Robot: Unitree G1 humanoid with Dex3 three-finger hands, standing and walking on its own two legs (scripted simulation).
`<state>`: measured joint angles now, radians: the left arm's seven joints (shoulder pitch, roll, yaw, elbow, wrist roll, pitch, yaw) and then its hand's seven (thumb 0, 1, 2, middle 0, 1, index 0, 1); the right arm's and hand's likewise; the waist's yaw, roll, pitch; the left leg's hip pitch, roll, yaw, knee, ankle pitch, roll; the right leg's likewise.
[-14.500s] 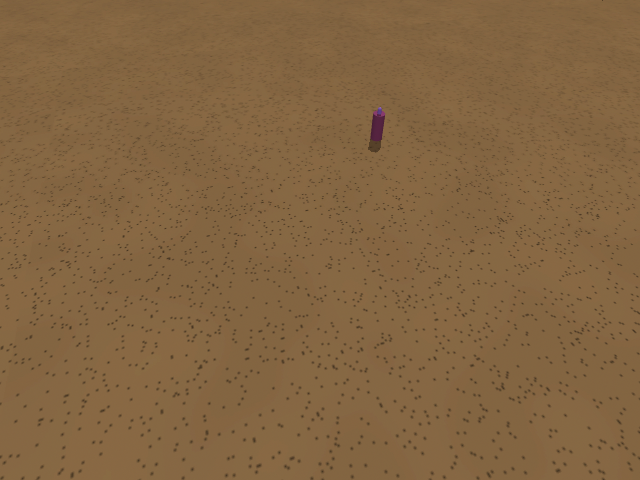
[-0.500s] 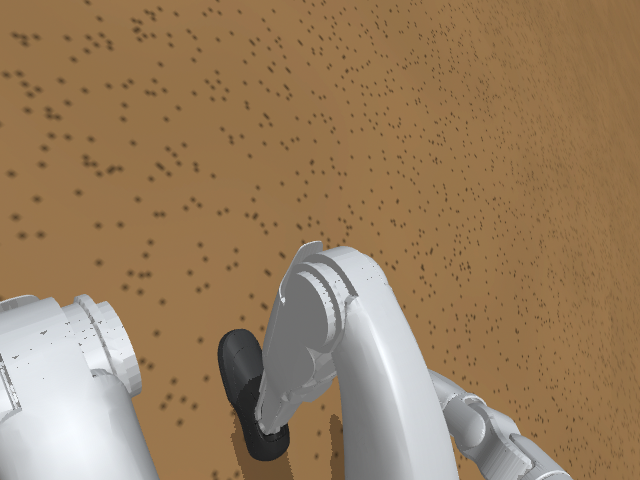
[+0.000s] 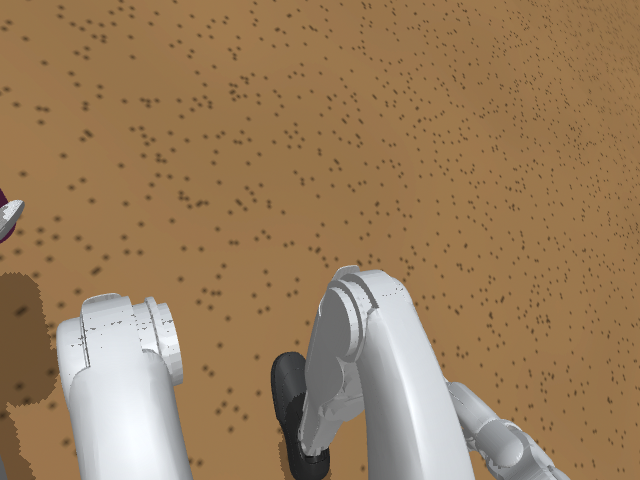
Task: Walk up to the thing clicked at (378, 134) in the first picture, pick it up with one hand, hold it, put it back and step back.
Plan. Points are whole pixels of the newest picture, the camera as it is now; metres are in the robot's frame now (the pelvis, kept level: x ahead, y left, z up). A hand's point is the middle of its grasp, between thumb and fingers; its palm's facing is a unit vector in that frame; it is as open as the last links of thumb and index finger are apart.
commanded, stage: settle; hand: left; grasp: from the side
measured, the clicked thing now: out of the picture +0.42 +0.32 -0.11
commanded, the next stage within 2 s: lift in 1.32 s
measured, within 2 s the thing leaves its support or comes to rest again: neither
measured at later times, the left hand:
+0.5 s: hand out of the picture +0.42 +0.32 -0.02, palm faces +0.33 -0.94 -0.06, open 8.9 cm
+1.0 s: hand out of the picture +0.41 +0.31 +0.02, palm faces +0.33 -0.94 -0.05, open 9.0 cm
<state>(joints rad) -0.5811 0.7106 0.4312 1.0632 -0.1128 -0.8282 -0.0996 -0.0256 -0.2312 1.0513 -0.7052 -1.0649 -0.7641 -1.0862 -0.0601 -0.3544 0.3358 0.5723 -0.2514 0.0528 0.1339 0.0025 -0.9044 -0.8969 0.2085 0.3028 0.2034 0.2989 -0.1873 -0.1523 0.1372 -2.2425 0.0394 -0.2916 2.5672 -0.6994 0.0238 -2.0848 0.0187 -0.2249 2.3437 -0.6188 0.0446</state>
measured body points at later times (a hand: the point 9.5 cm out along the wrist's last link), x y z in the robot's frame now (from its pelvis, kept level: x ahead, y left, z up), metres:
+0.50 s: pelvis +0.02 -0.01 +0.03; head +0.22 +0.09 +0.42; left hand +0.40 +0.37 -0.01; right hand +0.19 -0.26 -0.08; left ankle +0.08 +0.12 -0.27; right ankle +0.14 -0.12 -0.27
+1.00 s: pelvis +0.02 -0.02 +0.06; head +0.21 +0.08 +0.45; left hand +0.39 +0.36 +0.03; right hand +0.19 -0.26 -0.06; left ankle +0.08 +0.12 -0.27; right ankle +0.14 -0.12 -0.27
